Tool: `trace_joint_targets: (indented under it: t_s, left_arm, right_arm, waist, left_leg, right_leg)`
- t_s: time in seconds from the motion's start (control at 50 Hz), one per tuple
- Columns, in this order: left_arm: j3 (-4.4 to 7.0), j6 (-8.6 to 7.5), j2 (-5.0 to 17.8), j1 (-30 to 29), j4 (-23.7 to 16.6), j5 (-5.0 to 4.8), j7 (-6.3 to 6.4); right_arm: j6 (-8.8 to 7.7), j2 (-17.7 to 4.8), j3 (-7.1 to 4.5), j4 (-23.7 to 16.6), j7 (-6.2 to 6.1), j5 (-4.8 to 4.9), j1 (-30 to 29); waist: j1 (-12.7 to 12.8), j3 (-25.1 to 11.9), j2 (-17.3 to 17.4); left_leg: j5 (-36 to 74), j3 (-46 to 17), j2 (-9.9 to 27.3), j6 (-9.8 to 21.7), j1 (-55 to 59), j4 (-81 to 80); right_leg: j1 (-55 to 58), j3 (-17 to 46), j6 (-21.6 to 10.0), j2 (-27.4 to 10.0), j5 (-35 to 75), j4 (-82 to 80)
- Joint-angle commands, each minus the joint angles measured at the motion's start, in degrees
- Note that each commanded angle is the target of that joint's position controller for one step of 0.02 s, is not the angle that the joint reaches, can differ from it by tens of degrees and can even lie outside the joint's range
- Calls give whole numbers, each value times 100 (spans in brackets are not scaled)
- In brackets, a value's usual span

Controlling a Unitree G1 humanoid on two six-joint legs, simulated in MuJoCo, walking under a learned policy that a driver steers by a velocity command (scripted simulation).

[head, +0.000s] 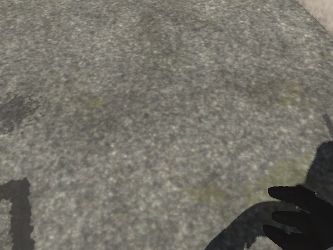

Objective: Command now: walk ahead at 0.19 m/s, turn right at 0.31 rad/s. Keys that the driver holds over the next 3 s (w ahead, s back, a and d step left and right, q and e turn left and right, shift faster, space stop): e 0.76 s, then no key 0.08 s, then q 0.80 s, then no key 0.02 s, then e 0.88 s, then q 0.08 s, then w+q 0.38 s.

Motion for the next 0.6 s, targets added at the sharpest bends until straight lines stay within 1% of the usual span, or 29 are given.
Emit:
trace_joint_targets:
  t_s: [0.02,0.04,0.06,0.08,0.1,0.12,0.14,0.16,0.2,0.24,0.28,0.3,0.32,0.34,0.36,0.38,0.4,0.42,0.44,0.46,0.48,0.5,0.52,0.54,0.6]
  left_arm:
    - [188,-46,1026,486,-469,-84,8]
    - [251,55,1035,-26,-656,-177,49]
    - [245,193,845,-156,-672,-160,99]
    - [266,356,744,-111,-681,-114,161]
    - [248,495,565,27,-688,-86,211]
    - [239,571,432,139,-716,-36,240]
    - [249,604,400,144,-768,-3,246]
    - [268,608,435,30,-846,16,236]
    - [273,578,497,-410,-1057,36,170]
    - [286,578,578,-731,-1240,21,95]
    - [332,607,699,-878,-1382,5,32]
    - [358,615,733,-885,-1420,4,5]
    - [379,608,721,-801,-1414,21,-22]
    - [430,598,789,-710,-1386,53,-20]
    - [510,584,985,-547,-1380,85,12]
    - [649,569,1653,-597,-1570,69,143]
    - [640,472,1842,-670,-1761,239,99]
    - [591,360,1644,-744,-1775,288,50]
    - [558,292,1492,-1041,-1816,190,62]
    - [498,291,1276,-1323,-1888,76,89]
    - [451,307,1184,-1507,-1956,29,127]
    - [410,324,1103,-1528,-2011,46,162]
    - [395,337,1069,-1499,-2046,67,187]
    - [400,343,1073,-1440,-2065,68,207]
    - [464,377,1195,-1303,-2086,31,256]
  right_arm:
    - [254,-881,-364,-98,-125,61,1854]
    - [315,-735,-326,-73,-149,145,1490]
    - [330,-601,-284,17,-149,200,1141]
    - [330,-564,-280,33,-141,169,789]
    - [325,-711,-331,80,-124,77,503]
    - [306,-755,-364,90,-114,33,313]
    - [279,-769,-381,117,-118,20,194]
    - [253,-788,-398,166,-135,25,147]
    - [241,-887,-442,295,-193,71,219]
    - [289,-1023,-488,421,-244,124,325]
    - [361,-1144,-530,526,-255,190,402]
    - [395,-1184,-542,570,-256,239,399]
    - [441,-1191,-547,608,-268,297,369]
    - [478,-1093,-530,690,-277,325,505]
    - [524,-902,-492,825,-270,297,776]
    - [551,-565,-394,719,-241,66,1015]
    - [558,-804,-457,482,-303,73,448]
    - [578,-974,-516,498,-345,166,308]
    - [603,-984,-550,574,-379,202,465]
    - [627,-975,-574,703,-426,164,602]
    - [632,-986,-587,727,-447,108,659]
    - [613,-951,-587,734,-431,115,719]
    - [591,-906,-577,740,-414,150,771]
    - [574,-858,-556,738,-406,179,754]
    - [556,-762,-493,696,-403,205,547]
  waist:
    - [-1150,-3093,682]
    - [-1010,-2301,545]
    - [-811,-1579,369]
    - [-598,-1205,441]
    - [-416,-903,643]
    - [-316,-783,756]
    - [-272,-747,794]
    - [-276,-754,758]
    - [-409,-832,648]
    - [-506,-888,609]
    - [-534,-866,606]
    - [-500,-831,582]
    - [-416,-799,523]
    - [-411,-773,375]
    - [-409,-614,-162]
    - [-691,-496,-2047]
    - [-381,-513,-1992]
    - [-346,-589,-1360]
    - [-539,-599,-1011]
    - [-659,-675,-763]
    - [-726,-730,-812]
    - [-773,-862,-833]
    - [-783,-977,-804]
    - [-752,-1035,-768]
    - [-621,-1049,-784]
  left_leg:
    - [4663,-2368,2629,1768,4696,298]
    - [3514,-1819,2249,1498,4033,28]
    - [2577,-1405,1949,1339,3088,-373]
    - [1610,-1129,1804,1208,2164,-760]
    - [950,-802,1649,1165,1232,-1147]
    - [540,-562,1590,1179,741,-1364]
    - [341,-354,1568,1187,516,-1455]
    - [248,-186,1556,1170,461,-1468]
    - [197,-7,1613,1141,640,-1430]
    - [36,6,1766,1132,883,-1396]
    - [-237,8,1903,1052,1087,-1265]
    - [-415,45,1906,956,1142,-1134]
    - [-645,154,1829,794,1140,-901]
    - [-1044,309,1654,551,1031,-540]
    - [-1583,623,1341,145,692,241]
    - [-3110,1263,450,-564,-547,2163]
    - [-3816,302,-89,-636,-1199,3369]
    - [-3437,-111,22,-545,-1245,3870]
    - [-2878,-243,127,-474,-1256,3902]
    - [-2511,-286,182,-494,-1212,3829]
    - [-2232,-265,151,-555,-1056,3864]
    - [-2054,-260,89,-601,-872,3927]
    - [-1924,-271,34,-639,-808,3845]
    - [-1844,-292,2,-669,-816,3601]
    - [-1794,-409,-57,-765,-778,2699]
  right_leg:
    - [-2813,477,312,-256,-1347,3528]
    - [-3162,242,389,-433,-976,3546]
    - [-3175,105,502,-585,-693,3295]
    - [-2800,92,595,-726,-479,3045]
    - [-2263,-87,685,-681,-193,2962]
    - [-1951,-205,711,-656,53,2814]
    - [-1774,-254,691,-681,272,2576]
    - [-1668,-260,630,-733,522,2251]
    - [-1547,-252,468,-831,1035,1577]
    - [-1463,-295,349,-842,1202,1166]
    - [-1360,-390,221,-801,1065,815]
    - [-1223,-468,131,-748,1081,502]
    - [-970,-602,29,-637,1299,1]
    - [-663,-633,-110,-486,1462,-377]
    - [-352,-207,-335,-592,2028,-1034]
    - [146,1802,-1017,-1981,3727,-1728]
    - [-297,2789,-1921,-2476,3633,-2128]
    - [-396,2438,-1824,-2243,3208,-2188]
    - [-379,2023,-1493,-1958,2906,-2092]
    - [-356,1758,-1229,-1749,2772,-2002]
    - [-447,1583,-1157,-1629,3070,-1941]
    - [-455,1483,-1148,-1518,3372,-1890]
    - [-341,1431,-1161,-1459,3573,-1846]
    - [-180,1429,-1171,-1429,3678,-1809]
    - [98,1663,-1206,-1428,3465,-1715]
Next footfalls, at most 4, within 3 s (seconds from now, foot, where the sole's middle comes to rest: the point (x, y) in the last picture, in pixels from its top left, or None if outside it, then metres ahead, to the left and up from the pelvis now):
0.36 right None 0.11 -0.14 -0.76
0.86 left None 0.18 0.06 -0.76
1.16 right None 0.04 -0.15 -0.76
1.50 left None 0.14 0.10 -0.76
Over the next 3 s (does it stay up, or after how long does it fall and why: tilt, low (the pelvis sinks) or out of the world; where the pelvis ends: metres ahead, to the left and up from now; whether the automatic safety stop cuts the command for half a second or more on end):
stays up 0.12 -0.03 0.02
